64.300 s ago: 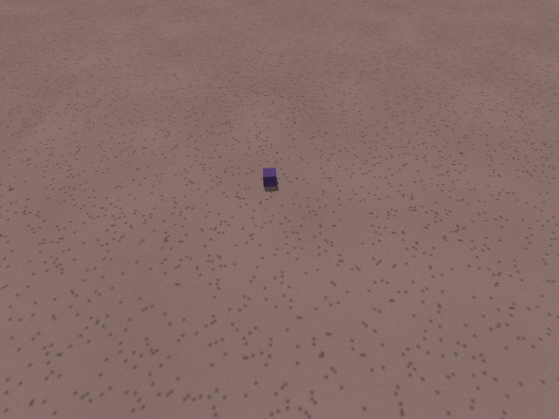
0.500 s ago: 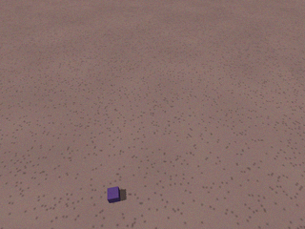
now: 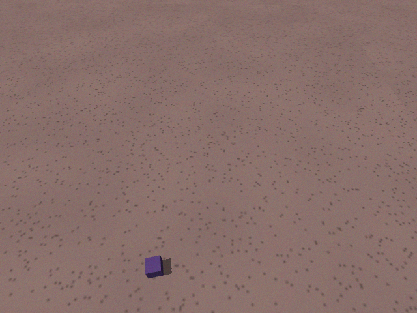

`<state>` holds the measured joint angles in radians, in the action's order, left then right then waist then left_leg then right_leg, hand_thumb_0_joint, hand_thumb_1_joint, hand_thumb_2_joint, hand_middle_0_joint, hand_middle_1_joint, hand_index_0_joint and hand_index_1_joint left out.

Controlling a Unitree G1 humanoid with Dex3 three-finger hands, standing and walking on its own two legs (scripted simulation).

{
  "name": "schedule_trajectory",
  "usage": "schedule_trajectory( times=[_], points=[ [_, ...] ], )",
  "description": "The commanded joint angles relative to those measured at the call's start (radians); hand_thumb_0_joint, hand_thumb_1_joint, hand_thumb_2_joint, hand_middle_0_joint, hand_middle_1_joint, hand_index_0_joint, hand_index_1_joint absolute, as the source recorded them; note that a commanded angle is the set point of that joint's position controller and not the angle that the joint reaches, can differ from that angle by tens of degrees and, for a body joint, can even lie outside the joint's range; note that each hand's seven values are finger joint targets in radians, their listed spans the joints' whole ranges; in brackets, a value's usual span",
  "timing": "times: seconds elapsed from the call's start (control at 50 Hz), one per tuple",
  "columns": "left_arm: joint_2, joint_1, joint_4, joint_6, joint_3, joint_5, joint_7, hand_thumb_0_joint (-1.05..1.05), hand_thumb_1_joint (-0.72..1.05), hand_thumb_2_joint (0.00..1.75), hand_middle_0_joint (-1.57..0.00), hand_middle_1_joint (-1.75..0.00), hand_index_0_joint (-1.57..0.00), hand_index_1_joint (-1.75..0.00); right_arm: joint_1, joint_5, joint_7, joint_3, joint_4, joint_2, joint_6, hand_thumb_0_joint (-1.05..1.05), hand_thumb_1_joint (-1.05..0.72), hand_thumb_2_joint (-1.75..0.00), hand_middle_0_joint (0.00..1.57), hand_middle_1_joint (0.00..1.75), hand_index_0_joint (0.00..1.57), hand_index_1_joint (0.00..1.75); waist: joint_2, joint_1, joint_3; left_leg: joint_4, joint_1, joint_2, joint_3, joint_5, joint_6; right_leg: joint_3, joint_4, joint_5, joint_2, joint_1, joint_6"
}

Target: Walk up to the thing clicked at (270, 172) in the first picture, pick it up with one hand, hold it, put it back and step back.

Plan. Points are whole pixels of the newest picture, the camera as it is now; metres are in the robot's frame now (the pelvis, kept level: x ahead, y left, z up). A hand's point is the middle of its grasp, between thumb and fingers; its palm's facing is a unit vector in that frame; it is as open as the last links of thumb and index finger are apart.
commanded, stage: stand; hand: left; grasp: from above
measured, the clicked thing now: (154, 266) +0.45 +0.29 -0.75
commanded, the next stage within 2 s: step back in 0.62 s
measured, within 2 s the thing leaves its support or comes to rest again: neither
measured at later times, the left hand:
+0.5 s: hand out of the picture +0.09 +0.24 -0.15, palm faces -0.01 -0.94 -0.34, open 7.4 cm
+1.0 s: hand out of the picture +0.09 +0.30 -0.18, palm faces -0.06 -0.92 -0.39, open 7.4 cm
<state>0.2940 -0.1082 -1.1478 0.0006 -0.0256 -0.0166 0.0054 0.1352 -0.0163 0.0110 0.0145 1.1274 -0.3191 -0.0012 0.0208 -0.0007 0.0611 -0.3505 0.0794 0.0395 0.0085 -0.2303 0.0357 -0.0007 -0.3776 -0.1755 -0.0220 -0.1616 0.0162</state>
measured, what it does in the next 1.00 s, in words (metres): lifts its left foot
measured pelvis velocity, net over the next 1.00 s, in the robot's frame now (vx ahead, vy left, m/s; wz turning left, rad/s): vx -0.06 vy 0.04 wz -0.02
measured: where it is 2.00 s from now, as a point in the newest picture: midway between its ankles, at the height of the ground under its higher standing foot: outside the picture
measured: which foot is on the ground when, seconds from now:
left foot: down 0.00-1.00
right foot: down 0.00-0.92, up 0.94-1.00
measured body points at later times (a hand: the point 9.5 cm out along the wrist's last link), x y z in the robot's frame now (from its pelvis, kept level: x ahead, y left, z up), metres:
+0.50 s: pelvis +0.00 +0.00 +0.00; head +0.01 -0.01 +0.45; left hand +0.09 +0.29 -0.13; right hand +0.07 -0.29 -0.14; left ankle -0.02 +0.14 -0.75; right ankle +0.02 -0.13 -0.75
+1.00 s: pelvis -0.06 +0.04 -0.02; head +0.01 +0.06 +0.42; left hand +0.09 +0.35 -0.16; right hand -0.01 -0.29 -0.13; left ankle -0.08 +0.14 -0.75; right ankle -0.01 -0.11 -0.72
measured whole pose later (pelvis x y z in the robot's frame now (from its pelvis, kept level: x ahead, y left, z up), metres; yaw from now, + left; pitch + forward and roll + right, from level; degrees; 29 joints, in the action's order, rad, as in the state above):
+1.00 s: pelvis -0.06 +0.04 -0.02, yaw -1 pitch -1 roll +0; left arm 0.43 -0.01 -0.90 0.06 -0.06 -0.02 0.03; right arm 0.14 -0.03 0.00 0.06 0.98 -0.37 0.03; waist -0.07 -0.02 0.19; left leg -0.65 0.26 -0.03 0.00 -0.38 -0.03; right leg -0.14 -0.87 -0.48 0.05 -0.49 -0.02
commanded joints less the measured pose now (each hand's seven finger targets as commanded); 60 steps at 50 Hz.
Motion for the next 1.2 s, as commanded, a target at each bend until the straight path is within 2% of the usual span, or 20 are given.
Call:
schedule_trajectory(
  times=[0.0, 0.16, 0.3, 0.58, 0.6, 0.68, 0.74, 0.76, 0.78, 0.82, 0.84, 0.86, 0.88, 0.9, 0.92, 0.94, 0.96, 1.0, 1.04, 1.18],
  points=[
    [0.212, 0.049, 0.061, -0.025, -0.039, 0.004, 0.016, 0.0, 0.9, 0.9, -0.2, -0.3, -0.2, -0.3, -0.025, -0.003, 0.01, 0.038, -0.05, -0.196, -0.021, 0.0, -0.9, -0.9, 0.2, 0.3, 0.2, 0.3, -0.025, -0.001, -0.081, 0.058, 0.018, 0.085, -0.063, 0.145, -0.041, -0.082, 0.044, 0.184, -0.096, 0.051, -0.032],
    [0.225, 0.05, 0.068, -0.028, -0.038, 0.005, 0.015, 0.0, 0.9, 0.9, -0.2, -0.3, -0.2, -0.3, -0.03, -0.001, 0.007, 0.04, -0.05, -0.211, -0.021, 0.0, -0.9, -0.9, 0.2, 0.3, 0.2, 0.3, -0.025, -0.002, -0.104, 0.047, -0.001, 0.089, -0.059, 0.179, -0.041, -0.083, 0.04, 0.234, -0.103, 0.062, -0.033],
    [0.23, 0.062, 0.068, -0.024, -0.038, 0.007, 0.011, 0.0, 0.9, 0.9, -0.2, -0.3, -0.2, -0.3, -0.032, -0.003, 0.005, 0.036, -0.052, -0.213, -0.019, 0.0, -0.9, -0.9, 0.2, 0.3, 0.2, 0.3, -0.02, -0.001, -0.06, 0.075, 0.032, 0.087, -0.062, 0.105, -0.039, -0.084, 0.055, 0.142, -0.095, 0.048, -0.034],
    [0.241, 0.057, 0.07, -0.028, -0.036, 0.009, 0.009, 0.0, 0.9, 0.9, -0.2, -0.3, -0.2, -0.3, -0.037, -0.001, 0.003, 0.034, -0.055, -0.217, -0.025, 0.0, -0.9, -0.9, 0.2, 0.3, 0.2, 0.3, -0.025, -0.001, -0.08, 0.082, 0.0, 0.094, -0.059, 0.149, -0.038, -0.089, 0.05, 0.195, -0.098, 0.058, -0.035],
    [0.321, 0.058, 0.109, -0.017, -0.07, 0.023, 0.013, 0.0, 0.9, 0.9, -0.2, -0.3, -0.2, -0.3, -0.074, 0.011, 0.0, 0.056, -0.074, -0.276, -0.006, 0.0, -0.9, -0.9, 0.2, 0.3, 0.2, 0.3, -0.05, 0.002, 0.021, -0.017, 0.076, 0.083, -0.071, 0.278, -0.059, -0.108, -0.018, 0.375, -0.094, -0.024, -0.037],
    [0.32, 0.034, 0.162, -0.007, -0.077, 0.025, 0.02, 0.0, 0.9, 0.9, -0.2, -0.3, -0.2, -0.3, -0.036, 0.026, 0.0, 0.061, -0.107, -0.25, 0.012, 0.0, -0.9, -0.9, 0.2, 0.3, 0.2, 0.3, -0.088, -0.008, -0.089, -0.18, 0.06, 0.033, -0.023, 0.255, -0.064, -0.143, -0.038, 0.432, -0.134, -0.026, -0.108],
    [0.359, 0.051, 0.213, 0.001, -0.088, 0.01, 0.024, 0.0, 0.9, 0.9, -0.2, -0.3, -0.2, -0.3, -0.015, 0.022, -0.005, 0.071, -0.132, -0.243, 0.032, 0.0, -0.9, -0.9, 0.2, 0.3, 0.2, 0.3, -0.182, -0.004, -0.143, -0.388, 0.116, -0.072, 0.01, -0.056, -0.054, -0.281, 0.016, 0.408, -0.259, -0.044, -0.224],
    [0.367, 0.07, 0.235, 0.003, -0.089, 0.0, 0.026, 0.0, 0.9, 0.9, -0.2, -0.3, -0.2, -0.3, 0.009, 0.017, -0.006, 0.075, -0.138, -0.235, 0.039, 0.0, -0.9, -0.9, 0.2, 0.3, 0.2, 0.3, -0.227, -0.008, -0.149, -0.48, 0.139, -0.088, -0.002, -0.241, -0.058, -0.324, 0.02, 0.417, -0.31, -0.067, -0.267],
    [0.37, 0.087, 0.256, 0.005, -0.093, -0.008, 0.025, 0.0, 0.9, 0.9, -0.2, -0.3, -0.2, -0.3, 0.047, 0.014, -0.01, 0.076, -0.144, -0.228, 0.045, 0.0, -0.9, -0.9, 0.2, 0.3, 0.2, 0.3, -0.233, -0.018, -0.148, -0.532, 0.134, -0.077, -0.029, -0.323, -0.064, -0.315, 0.009, 0.388, -0.325, -0.109, -0.283],
    [0.357, 0.154, 0.298, 0.011, -0.088, -0.014, 0.028, 0.0, 0.9, 0.9, -0.2, -0.3, -0.2, -0.3, 0.105, 0.021, -0.017, 0.085, -0.152, -0.235, 0.043, 0.0, -0.9, -0.9, 0.2, 0.3, 0.2, 0.3, -0.244, -0.062, -0.173, -0.455, 0.107, -0.044, -0.069, -0.265, -0.081, -0.237, -0.068, 0.368, -0.283, -0.128, -0.232],
    [0.336, 0.176, 0.309, 0.017, -0.076, -0.014, 0.029, 0.0, 0.9, 0.9, -0.2, -0.3, -0.2, -0.3, 0.114, 0.02, -0.016, 0.089, -0.15, -0.237, 0.037, 0.0, -0.9, -0.9, 0.2, 0.3, 0.2, 0.3, -0.216, -0.073, -0.174, -0.364, 0.092, -0.041, -0.057, -0.161, -0.078, -0.192, -0.129, 0.347, -0.234, -0.138, -0.199],
    [0.314, 0.17, 0.32, 0.024, -0.067, -0.011, 0.03, 0.0, 0.9, 0.9, -0.2, -0.3, -0.2, -0.3, 0.111, 0.012, -0.011, 0.094, -0.158, -0.255, 0.029, 0.0, -0.9, -0.9, 0.2, 0.3, 0.2, 0.3, -0.139, -0.08, -0.155, -0.185, 0.094, -0.001, -0.074, 0.054, -0.077, -0.142, -0.204, 0.262, -0.157, -0.154, -0.142],
    [0.271, 0.149, 0.333, 0.032, -0.058, 0.001, 0.029, 0.0, 0.9, 0.9, -0.2, -0.3, -0.2, -0.3, 0.079, -0.006, -0.007, 0.11, -0.173, -0.319, 0.022, 0.0, -0.9, -0.9, 0.2, 0.3, 0.2, 0.3, 0.073, -0.067, -0.128, -0.038, 0.095, 0.13, -0.255, 0.274, -0.106, -0.089, -0.375, 0.087, -0.009, -0.225, -0.076],
    [0.244, 0.135, 0.342, 0.035, -0.058, 0.003, 0.034, 0.0, 0.9, 0.9, -0.2, -0.3, -0.2, -0.3, 0.079, -0.016, -0.002, 0.122, -0.181, -0.371, 0.015, 0.0, -0.9, -0.9, 0.2, 0.3, 0.2, 0.3, 0.19, -0.057, -0.099, 0.002, -0.008, 0.241, -0.409, 0.503, -0.144, -0.079, -0.487, -0.319, 0.136, -0.391, -0.048],
    [0.26, 0.094, 0.326, 0.048, -0.065, -0.002, 0.038, 0.0, 0.9, 0.9, -0.2, -0.3, -0.2, -0.3, 0.071, -0.029, 0.002, 0.122, -0.193, -0.363, 0.009, 0.0, -0.9, -0.9, 0.2, 0.3, 0.2, 0.3, 0.097, -0.034, -0.111, -0.032, 0.004, 0.275, -0.388, 0.564, -0.193, -0.17, -0.616, -0.413, 0.124, -0.381, -0.048],
    [0.251, 0.042, 0.327, 0.047, -0.059, -0.001, 0.037, 0.0, 0.9, 0.9, -0.2, -0.3, -0.2, -0.3, 0.051, -0.025, 0.006, 0.117, -0.206, -0.354, 0.008, 0.0, -0.9, -0.9, 0.2, 0.3, 0.2, 0.3, 0.072, -0.014, -0.111, -0.086, -0.02, 0.263, -0.318, 0.753, -0.204, -0.165, -0.667, -0.426, 0.131, -0.393, -0.046],
    [0.241, 0.045, 0.325, 0.046, -0.059, -0.004, 0.042, 0.0, 0.9, 0.9, -0.2, -0.3, -0.2, -0.3, 0.03, -0.024, 0.008, 0.122, -0.23, -0.378, 0.011, 0.0, -0.9, -0.9, 0.2, 0.3, 0.2, 0.3, 0.159, -0.036, -0.118, -0.07, 0.022, 0.294, -0.363, 0.717, -0.21, -0.197, -0.705, -0.436, 0.144, -0.395, -0.048],
    [0.279, 0.051, 0.308, 0.048, -0.078, -0.001, 0.044, 0.0, 0.9, 0.9, -0.2, -0.3, -0.2, -0.3, -0.044, -0.024, 0.016, 0.114, -0.261, -0.346, 0.004, 0.0, -0.9, -0.9, 0.2, 0.3, 0.2, 0.3, 0.194, -0.012, -0.085, -0.08, 0.07, 0.272, -0.329, 0.627, -0.266, -0.214, -0.822, -0.375, 0.123, -0.361, -0.037],
    [0.276, -0.001, 0.316, 0.048, -0.083, 0.004, 0.033, 0.0, 0.9, 0.9, -0.2, -0.3, -0.2, -0.3, -0.057, -0.02, 0.024, 0.098, -0.281, -0.302, 0.002, 0.0, -0.9, -0.9, 0.2, 0.3, 0.2, 0.3, 0.153, 0.022, -0.08, -0.139, 0.008, 0.193, -0.218, 0.631, -0.239, -0.194, -0.824, -0.298, 0.136, -0.403, -0.031],
    [0.257, 0.045, 0.383, 0.022, -0.096, -0.003, 0.019, 0.0, 0.9, 0.9, -0.2, -0.3, -0.2, -0.3, 0.079, -0.003, 0.032, 0.106, -0.285, -0.304, 0.004, 0.0, -0.9, -0.9, 0.2, 0.3, 0.2, 0.3, 0.104, -0.052, -0.124, -0.205, -0.162, 0.215, -0.223, 0.606, -0.257, -0.114, -0.467, -0.312, 0.071, -0.347, 0.008]
  ],
)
